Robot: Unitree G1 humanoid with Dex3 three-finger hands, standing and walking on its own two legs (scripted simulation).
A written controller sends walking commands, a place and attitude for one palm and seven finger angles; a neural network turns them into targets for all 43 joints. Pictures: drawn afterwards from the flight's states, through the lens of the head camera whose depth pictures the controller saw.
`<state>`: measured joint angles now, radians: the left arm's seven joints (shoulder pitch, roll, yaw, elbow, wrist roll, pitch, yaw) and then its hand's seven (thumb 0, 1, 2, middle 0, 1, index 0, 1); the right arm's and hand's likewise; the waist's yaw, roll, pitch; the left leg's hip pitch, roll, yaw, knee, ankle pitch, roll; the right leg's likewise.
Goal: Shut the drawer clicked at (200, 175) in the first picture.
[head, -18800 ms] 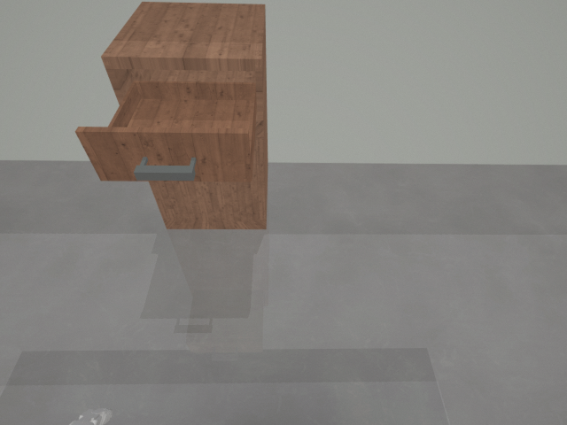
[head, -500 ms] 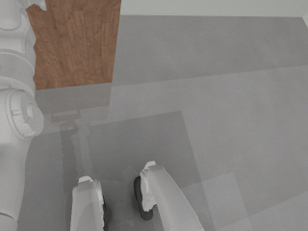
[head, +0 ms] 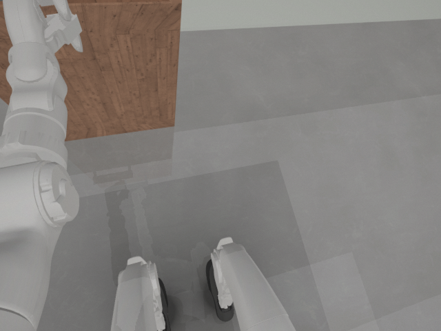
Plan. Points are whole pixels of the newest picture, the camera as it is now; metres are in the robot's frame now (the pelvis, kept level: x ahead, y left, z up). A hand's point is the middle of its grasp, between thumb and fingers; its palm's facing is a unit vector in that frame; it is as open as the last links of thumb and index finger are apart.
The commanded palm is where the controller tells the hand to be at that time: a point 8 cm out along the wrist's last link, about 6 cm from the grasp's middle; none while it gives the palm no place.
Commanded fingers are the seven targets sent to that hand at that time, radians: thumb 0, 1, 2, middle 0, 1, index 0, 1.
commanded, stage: pull the fist back off the drawer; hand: left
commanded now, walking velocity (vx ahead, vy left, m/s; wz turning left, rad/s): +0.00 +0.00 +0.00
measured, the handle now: out of the picture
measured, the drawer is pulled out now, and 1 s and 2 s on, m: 0.00 0.00 0.00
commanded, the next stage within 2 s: draw the hand back to the body in 0.10 s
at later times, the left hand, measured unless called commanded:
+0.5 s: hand (25, 54) +0.49 +0.17 +0.12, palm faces +0.11 -0.99 -0.03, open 3.3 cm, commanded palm +0.46 +0.20 +0.14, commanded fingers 0.00 0.90 0.90 -1.40 -1.60 -1.40 -1.60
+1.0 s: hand out of the picture +0.33 +0.21 +0.23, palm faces +0.27 -0.92 -0.27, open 3.3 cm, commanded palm +0.28 +0.25 +0.25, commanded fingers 0.00 0.90 0.90 -1.40 -1.60 -1.40 -1.60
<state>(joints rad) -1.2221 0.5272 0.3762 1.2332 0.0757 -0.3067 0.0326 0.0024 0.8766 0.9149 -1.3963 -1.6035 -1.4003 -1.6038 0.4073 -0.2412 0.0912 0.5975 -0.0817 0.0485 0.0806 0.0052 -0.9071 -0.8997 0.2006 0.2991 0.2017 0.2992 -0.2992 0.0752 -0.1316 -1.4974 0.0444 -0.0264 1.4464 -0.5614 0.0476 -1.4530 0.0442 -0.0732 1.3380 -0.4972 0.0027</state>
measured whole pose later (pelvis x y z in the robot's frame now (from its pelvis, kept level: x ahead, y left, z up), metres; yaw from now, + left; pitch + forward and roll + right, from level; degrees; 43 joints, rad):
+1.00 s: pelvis +0.05 -0.01 +0.14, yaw +4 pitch +2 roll -1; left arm 0.09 0.30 0.09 0.04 -0.07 -0.05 0.10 0.02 0.90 0.90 -1.40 -1.60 -1.40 -1.60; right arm 0.22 -0.22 0.06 0.49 0.05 0.06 -0.08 0.01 -0.91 -0.90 0.20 0.30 0.20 0.30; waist 0.01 0.05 -0.06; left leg -0.35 0.00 0.02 0.67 -0.37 0.03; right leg -0.34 0.01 -0.01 0.64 -0.34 0.00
